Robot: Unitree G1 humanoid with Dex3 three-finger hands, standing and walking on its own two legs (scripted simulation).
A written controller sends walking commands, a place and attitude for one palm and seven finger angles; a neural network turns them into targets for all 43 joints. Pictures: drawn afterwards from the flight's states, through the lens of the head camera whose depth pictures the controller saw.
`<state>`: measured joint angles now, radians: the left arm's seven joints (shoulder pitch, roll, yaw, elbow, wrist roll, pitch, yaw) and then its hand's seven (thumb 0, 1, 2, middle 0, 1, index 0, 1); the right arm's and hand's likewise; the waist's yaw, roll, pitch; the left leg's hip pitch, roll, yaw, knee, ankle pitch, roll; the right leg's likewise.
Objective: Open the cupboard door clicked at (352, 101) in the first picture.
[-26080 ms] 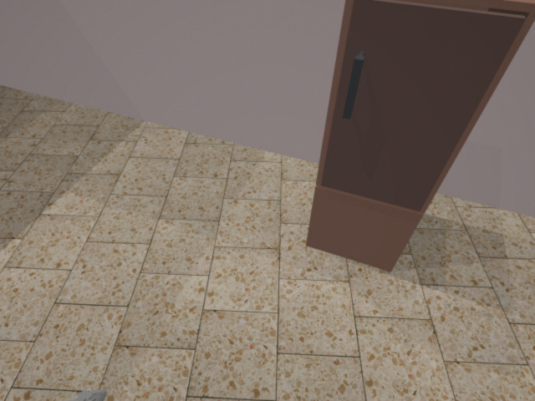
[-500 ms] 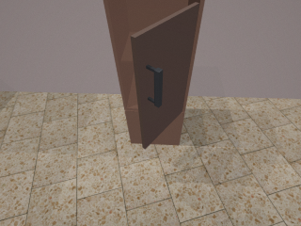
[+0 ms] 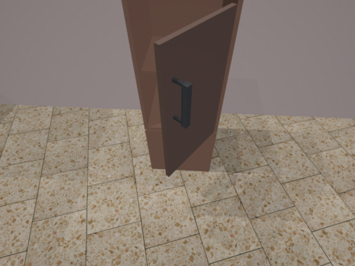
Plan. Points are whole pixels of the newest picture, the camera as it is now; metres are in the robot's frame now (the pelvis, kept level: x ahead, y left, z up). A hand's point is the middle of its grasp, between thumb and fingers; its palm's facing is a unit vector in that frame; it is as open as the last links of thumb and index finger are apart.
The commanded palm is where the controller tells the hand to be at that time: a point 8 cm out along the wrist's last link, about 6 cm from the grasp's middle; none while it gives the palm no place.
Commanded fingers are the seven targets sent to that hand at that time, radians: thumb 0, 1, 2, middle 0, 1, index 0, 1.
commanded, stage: look to check the result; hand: left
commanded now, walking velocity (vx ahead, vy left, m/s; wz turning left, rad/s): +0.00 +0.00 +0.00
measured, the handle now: (180, 103) +0.54 +0.02 +0.06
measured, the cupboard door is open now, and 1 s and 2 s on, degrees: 53 53 53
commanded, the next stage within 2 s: walk to a spot facing it in 0.44 s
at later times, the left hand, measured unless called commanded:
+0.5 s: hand out of the picture +0.01 +0.15 -0.17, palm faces +0.06 -0.98 -0.18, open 7.4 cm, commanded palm none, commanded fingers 0.00 0.90 0.90 -0.20 -0.30 -0.20 -0.30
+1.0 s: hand out of the picture +0.09 +0.18 -0.18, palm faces -0.09 -0.96 -0.26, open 7.4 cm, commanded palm none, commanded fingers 0.00 0.90 0.90 -0.20 -0.30 -0.20 -0.30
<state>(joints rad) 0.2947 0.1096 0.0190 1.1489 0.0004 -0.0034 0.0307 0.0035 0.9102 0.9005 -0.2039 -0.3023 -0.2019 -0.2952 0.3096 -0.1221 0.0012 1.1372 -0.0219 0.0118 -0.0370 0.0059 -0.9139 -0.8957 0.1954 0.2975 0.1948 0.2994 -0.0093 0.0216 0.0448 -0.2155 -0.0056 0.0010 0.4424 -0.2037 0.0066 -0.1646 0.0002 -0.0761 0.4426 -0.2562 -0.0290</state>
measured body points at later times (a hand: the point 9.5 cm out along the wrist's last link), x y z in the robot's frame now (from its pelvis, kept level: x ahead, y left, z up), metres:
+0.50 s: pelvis +0.02 -0.01 +0.00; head +0.04 -0.02 +0.45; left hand +0.01 +0.21 -0.16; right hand +0.01 -0.22 -0.17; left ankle +0.02 +0.12 -0.74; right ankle -0.01 -0.10 -0.74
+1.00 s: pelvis +0.02 -0.02 -0.02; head +0.06 -0.04 +0.43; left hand +0.09 +0.23 -0.16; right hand +0.02 -0.27 -0.18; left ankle +0.02 +0.11 -0.74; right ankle -0.02 -0.09 -0.73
